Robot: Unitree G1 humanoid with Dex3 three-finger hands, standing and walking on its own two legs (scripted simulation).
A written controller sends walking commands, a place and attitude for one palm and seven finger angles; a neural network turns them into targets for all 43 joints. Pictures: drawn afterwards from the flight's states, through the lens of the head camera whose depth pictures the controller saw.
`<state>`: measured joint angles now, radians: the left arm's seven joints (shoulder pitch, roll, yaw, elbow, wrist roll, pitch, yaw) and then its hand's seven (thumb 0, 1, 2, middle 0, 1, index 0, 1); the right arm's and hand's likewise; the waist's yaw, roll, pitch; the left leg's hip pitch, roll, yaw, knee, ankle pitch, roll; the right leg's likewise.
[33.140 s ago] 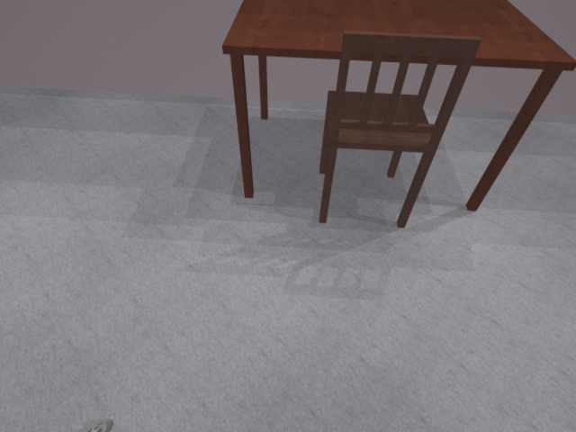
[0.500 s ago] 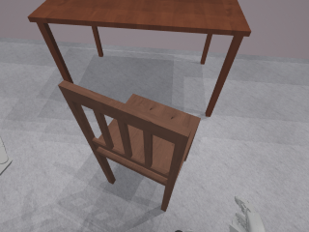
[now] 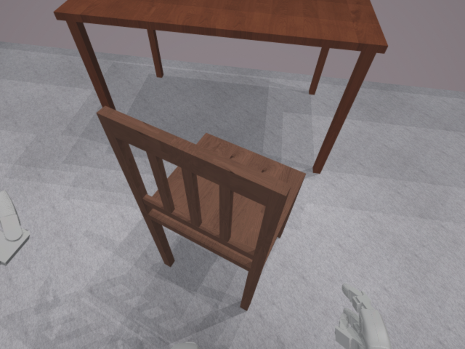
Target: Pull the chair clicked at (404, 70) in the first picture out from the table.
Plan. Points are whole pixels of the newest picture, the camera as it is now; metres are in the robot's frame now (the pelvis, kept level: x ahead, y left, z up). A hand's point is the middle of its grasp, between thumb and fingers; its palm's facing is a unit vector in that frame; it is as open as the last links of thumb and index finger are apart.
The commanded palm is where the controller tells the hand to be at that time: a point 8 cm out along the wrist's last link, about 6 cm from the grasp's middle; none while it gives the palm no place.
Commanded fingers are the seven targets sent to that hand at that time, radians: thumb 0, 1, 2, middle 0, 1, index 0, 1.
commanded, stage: step back with the hand held close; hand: left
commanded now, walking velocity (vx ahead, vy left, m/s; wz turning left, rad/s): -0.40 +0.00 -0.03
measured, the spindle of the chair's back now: (192, 198) +0.43 +0.13 -0.09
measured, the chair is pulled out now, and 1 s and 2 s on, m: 0.56 0.56 0.56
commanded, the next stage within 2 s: stop stepping back and stand still in 0.38 s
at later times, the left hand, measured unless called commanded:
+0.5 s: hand out of the picture +0.10 +0.23 +0.18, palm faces +0.38 -0.79 -0.48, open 7.4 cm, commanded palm +0.04 +0.27 +0.19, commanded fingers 0.00 0.90 0.90 -0.20 -0.30 -0.20 -0.30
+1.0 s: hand out of the picture +0.02 +0.24 +0.18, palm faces +0.51 -0.74 -0.43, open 7.4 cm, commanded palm -0.04 +0.28 +0.19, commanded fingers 0.00 0.90 0.90 -0.20 -0.30 -0.20 -0.30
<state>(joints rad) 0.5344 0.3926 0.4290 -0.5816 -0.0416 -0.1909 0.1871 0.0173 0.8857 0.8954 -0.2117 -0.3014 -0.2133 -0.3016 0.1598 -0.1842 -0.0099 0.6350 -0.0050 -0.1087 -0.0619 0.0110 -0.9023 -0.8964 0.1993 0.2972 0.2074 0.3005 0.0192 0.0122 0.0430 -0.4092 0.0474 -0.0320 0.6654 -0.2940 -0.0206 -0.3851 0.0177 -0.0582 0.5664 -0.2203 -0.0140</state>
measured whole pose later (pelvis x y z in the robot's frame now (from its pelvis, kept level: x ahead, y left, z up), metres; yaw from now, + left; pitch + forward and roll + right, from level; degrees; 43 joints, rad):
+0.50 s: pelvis -0.11 -0.02 +0.01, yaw -2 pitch +2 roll -2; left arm 0.54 0.41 0.41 -0.55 -0.06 -0.21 0.15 0.02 0.88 0.90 -0.21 -0.30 -0.21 -0.30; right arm 0.15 -0.18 -0.01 0.65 0.00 -0.13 -0.03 0.01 -0.90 -0.90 0.20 0.30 0.21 0.30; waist 0.03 0.04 0.04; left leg -0.48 0.08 -0.04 0.74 -0.36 -0.04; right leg -0.29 0.03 -0.04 0.50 -0.24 -0.01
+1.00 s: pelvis -0.17 -0.03 +0.01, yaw +2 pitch -3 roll +0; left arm 0.52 0.37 0.40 -0.43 -0.01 -0.18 0.18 0.02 0.89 0.90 -0.21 -0.30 -0.21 -0.30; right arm 0.29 -0.20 0.00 0.66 0.00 -0.11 -0.05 0.01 -0.90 -0.90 0.20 0.30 0.21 0.30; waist -0.01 0.02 -0.02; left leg -0.27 0.02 -0.02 0.64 -0.44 0.03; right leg -0.30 0.02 -0.01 0.55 -0.24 -0.03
